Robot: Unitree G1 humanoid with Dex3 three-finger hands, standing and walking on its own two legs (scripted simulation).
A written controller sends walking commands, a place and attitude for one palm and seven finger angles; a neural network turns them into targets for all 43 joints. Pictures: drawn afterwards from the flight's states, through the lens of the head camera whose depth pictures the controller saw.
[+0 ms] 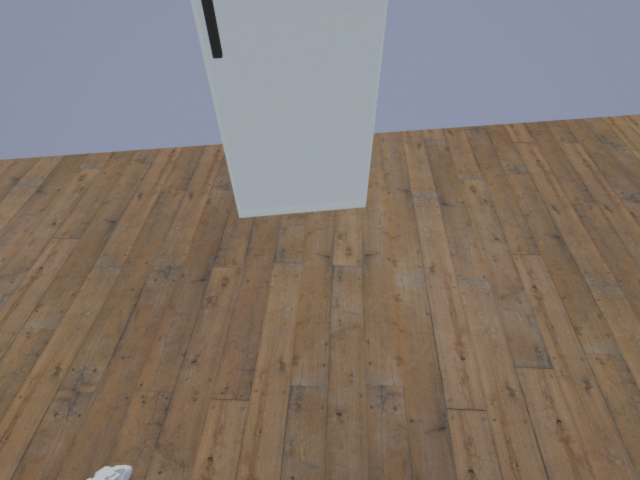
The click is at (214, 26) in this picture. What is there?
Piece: fridge door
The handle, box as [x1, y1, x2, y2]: [201, 0, 222, 57]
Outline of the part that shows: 201,0 213,57 221,57 222,54 212,1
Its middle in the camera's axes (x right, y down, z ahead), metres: -0.32 -0.67 +1.06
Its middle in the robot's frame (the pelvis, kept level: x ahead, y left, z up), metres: +1.25 +0.38 +0.15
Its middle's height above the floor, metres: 0.92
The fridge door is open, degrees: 0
